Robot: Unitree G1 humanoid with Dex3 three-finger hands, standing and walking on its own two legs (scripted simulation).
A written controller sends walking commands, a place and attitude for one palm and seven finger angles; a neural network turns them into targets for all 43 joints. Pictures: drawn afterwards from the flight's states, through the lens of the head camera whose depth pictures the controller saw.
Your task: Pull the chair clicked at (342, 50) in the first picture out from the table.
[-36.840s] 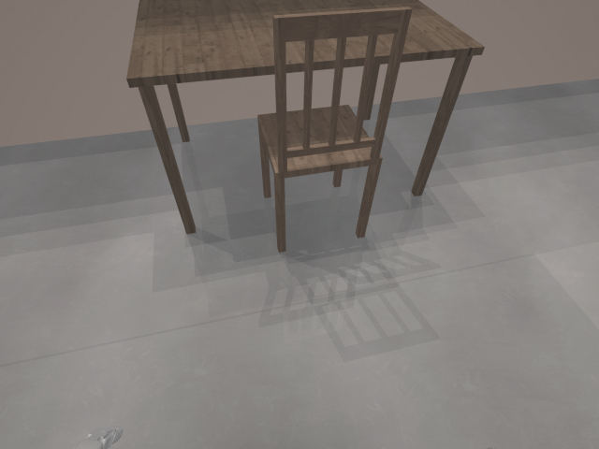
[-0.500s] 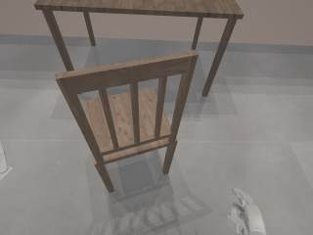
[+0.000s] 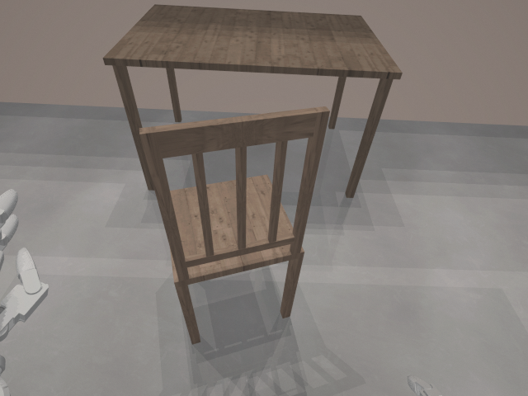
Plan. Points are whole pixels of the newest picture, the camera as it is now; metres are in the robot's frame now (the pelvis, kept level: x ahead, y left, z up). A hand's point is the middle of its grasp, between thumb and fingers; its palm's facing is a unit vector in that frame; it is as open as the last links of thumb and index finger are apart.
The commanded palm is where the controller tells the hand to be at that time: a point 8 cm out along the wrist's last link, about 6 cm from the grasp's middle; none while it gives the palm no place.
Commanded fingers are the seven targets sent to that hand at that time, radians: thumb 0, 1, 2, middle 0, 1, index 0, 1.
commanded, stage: stop stepping back and stand still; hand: left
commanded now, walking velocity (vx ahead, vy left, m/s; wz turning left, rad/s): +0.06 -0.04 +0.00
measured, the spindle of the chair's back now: (241, 203) +0.56 +0.08 -0.07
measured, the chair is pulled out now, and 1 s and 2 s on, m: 0.58 0.58 0.58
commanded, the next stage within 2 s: let the arm hang, fingers relaxed in 0.24 s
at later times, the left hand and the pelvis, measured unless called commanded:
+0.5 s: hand (130, 385) +0.16 +0.21 -0.07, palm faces +0.12 -0.93 -0.34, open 7.4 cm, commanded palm none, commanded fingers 0.00 0.90 0.90 -0.20 -0.30 -0.20 -0.30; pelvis -0.01 +0.00 -0.01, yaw +0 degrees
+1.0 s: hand out of the picture -0.04 +0.17 -0.16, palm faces +0.02 -0.96 -0.26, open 7.3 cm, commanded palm none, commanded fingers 0.00 0.90 0.90 -0.20 -0.30 -0.20 -0.30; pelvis -0.02 -0.02 +0.01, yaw +1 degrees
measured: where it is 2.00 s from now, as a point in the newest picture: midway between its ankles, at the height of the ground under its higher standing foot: outside the picture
